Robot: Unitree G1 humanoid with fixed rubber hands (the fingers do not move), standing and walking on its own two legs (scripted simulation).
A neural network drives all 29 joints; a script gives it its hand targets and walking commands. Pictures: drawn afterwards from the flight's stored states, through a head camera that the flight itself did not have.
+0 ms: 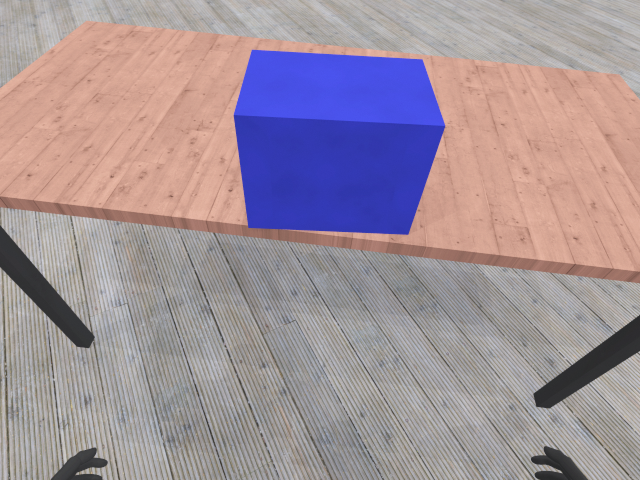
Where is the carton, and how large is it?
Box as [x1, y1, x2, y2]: [234, 50, 444, 234]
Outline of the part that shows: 252,50 234,112 234,121 248,227 407,234 444,128 444,123 422,59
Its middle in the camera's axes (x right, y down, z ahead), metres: +0.02 -0.16 +0.65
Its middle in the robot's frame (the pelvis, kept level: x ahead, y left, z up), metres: +0.60 -0.02 +0.08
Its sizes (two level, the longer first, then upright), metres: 0.276 0.189 0.217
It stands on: a table, 0.72 m high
